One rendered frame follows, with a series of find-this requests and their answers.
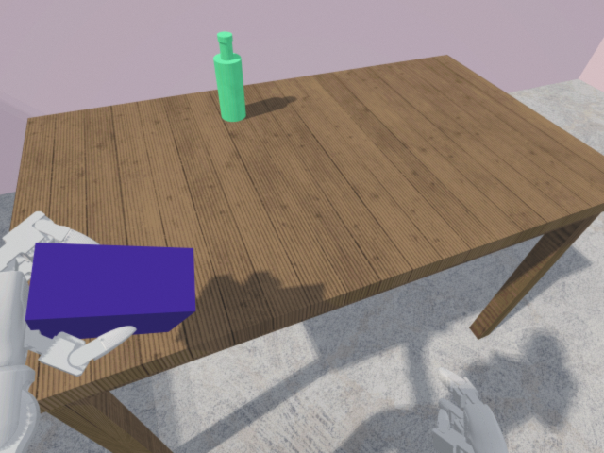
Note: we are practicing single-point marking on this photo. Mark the robot right hand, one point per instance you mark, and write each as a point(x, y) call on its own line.
point(475, 428)

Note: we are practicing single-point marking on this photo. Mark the sponge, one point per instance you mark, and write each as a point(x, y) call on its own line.
point(87, 290)

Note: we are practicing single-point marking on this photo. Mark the robot left forearm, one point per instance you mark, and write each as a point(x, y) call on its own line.
point(19, 409)

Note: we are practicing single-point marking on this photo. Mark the table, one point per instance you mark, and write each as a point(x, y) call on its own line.
point(333, 188)

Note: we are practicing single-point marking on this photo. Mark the robot left hand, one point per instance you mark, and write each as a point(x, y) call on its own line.
point(64, 352)

